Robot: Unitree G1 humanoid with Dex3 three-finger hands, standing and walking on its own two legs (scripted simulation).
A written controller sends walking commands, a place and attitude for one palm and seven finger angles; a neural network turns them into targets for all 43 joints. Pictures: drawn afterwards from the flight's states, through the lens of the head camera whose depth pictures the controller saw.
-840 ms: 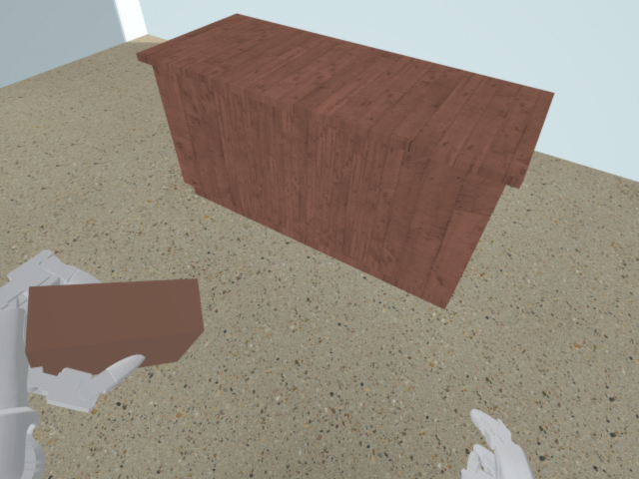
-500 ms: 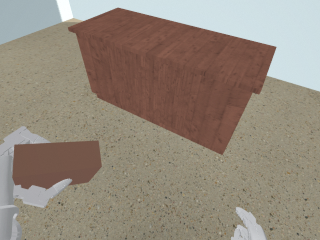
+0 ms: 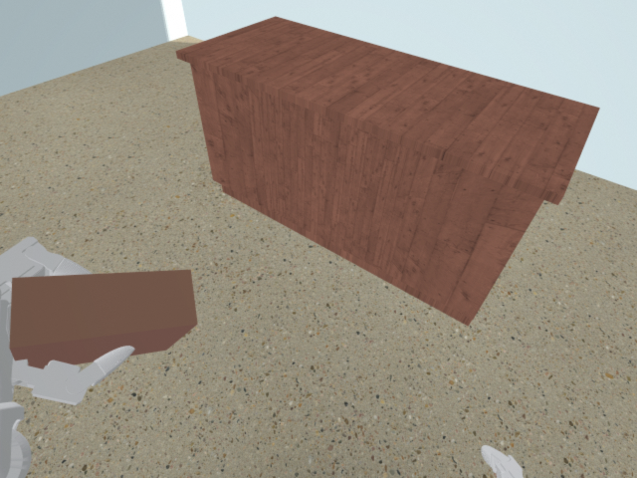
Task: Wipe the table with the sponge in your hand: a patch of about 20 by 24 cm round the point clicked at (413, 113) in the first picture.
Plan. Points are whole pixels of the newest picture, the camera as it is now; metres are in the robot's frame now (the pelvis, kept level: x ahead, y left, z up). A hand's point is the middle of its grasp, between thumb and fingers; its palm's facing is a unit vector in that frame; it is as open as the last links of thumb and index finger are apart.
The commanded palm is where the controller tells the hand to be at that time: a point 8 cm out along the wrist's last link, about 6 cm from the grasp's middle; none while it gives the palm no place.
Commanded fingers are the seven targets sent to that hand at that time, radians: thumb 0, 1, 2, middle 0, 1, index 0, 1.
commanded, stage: walk to a spot facing it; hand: left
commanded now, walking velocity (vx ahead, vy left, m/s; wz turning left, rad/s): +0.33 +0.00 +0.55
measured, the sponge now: (131, 318) +0.23 +0.20 +0.15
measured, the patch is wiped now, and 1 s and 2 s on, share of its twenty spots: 0.00 0.00 0.00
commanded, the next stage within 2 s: none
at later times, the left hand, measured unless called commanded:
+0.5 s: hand (74, 255) +0.28 +0.26 +0.19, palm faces +0.54 -0.71 -0.45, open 9.5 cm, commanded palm +0.23 +0.28 +0.20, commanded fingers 0.00 0.10 1.30 -1.20 -1.60 -1.20 -1.60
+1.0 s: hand (78, 205) +0.35 +0.29 +0.19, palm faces +0.75 -0.53 -0.40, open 9.5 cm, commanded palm +0.29 +0.31 +0.20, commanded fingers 0.00 0.10 1.30 -1.20 -1.60 -1.20 -1.60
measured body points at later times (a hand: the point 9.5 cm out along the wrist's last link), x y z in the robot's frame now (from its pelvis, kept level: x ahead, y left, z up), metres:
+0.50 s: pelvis +0.12 -0.02 +0.02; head +0.14 -0.02 +0.47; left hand +0.25 +0.29 +0.21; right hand +0.31 -0.19 -0.08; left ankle +0.04 +0.11 -0.72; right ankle +0.21 -0.13 -0.69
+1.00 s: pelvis +0.26 -0.02 +0.00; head +0.29 +0.00 +0.45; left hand +0.31 +0.31 +0.21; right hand +0.53 -0.17 -0.08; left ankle +0.29 +0.12 -0.72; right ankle +0.23 -0.13 -0.71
